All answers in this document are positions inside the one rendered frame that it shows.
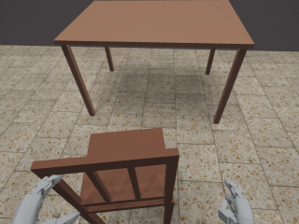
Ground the left robot hand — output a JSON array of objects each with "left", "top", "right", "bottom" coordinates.
[{"left": 10, "top": 175, "right": 80, "bottom": 224}]

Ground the right robot hand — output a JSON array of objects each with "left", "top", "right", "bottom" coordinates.
[{"left": 218, "top": 178, "right": 255, "bottom": 224}]

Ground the chair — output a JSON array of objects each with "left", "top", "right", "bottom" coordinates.
[{"left": 30, "top": 127, "right": 179, "bottom": 224}]

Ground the table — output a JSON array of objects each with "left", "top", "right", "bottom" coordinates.
[{"left": 53, "top": 0, "right": 255, "bottom": 124}]

